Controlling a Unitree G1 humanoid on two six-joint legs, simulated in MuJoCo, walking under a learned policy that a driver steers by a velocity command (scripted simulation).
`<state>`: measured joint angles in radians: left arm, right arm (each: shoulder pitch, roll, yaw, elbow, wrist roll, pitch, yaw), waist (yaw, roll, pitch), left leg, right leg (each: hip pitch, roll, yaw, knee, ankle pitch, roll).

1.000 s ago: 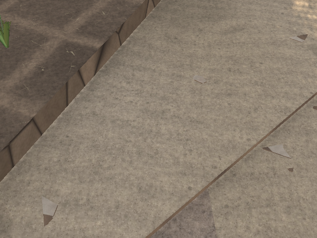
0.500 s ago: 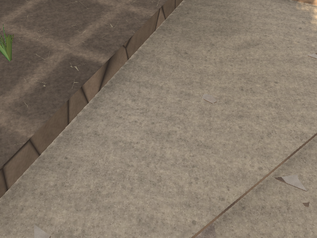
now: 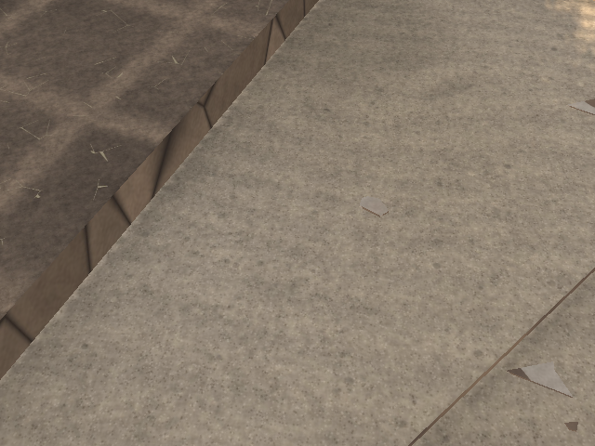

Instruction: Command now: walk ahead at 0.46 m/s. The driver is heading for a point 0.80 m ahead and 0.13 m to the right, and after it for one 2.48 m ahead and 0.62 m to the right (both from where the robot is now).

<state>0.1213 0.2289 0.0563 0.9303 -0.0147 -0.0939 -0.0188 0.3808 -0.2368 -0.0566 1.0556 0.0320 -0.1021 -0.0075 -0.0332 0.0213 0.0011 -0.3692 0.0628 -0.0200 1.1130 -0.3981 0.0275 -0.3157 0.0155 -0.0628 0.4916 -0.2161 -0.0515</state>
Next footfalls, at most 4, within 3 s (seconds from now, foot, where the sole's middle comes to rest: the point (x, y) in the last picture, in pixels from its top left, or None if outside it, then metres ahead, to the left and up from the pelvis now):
0.40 left None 0.40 0.14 -0.73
1.02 right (363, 351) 0.69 -0.13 -0.73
1.48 left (307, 276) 0.91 -0.01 -0.73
1.88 right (392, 322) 0.77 -0.21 -0.73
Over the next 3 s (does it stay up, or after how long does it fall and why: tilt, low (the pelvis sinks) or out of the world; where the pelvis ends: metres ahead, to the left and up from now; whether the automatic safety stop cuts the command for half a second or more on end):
stays up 0.80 -0.10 0.04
